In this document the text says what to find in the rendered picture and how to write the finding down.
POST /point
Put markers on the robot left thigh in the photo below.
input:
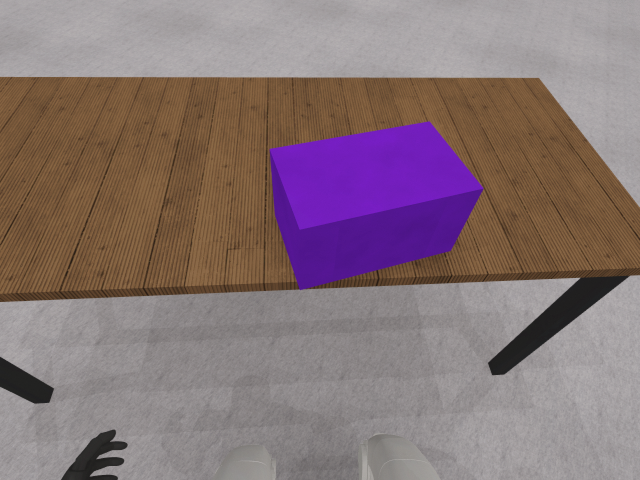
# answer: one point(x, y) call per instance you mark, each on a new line
point(247, 462)

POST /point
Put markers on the table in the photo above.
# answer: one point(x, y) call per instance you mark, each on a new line
point(146, 186)

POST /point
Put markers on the robot thigh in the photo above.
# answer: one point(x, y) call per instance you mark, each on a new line
point(247, 462)
point(392, 457)

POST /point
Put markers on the robot left hand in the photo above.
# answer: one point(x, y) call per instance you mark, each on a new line
point(86, 463)

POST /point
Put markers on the carton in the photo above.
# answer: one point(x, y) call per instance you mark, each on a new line
point(354, 204)

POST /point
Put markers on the robot right thigh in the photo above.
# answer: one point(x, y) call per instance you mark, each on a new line
point(392, 457)

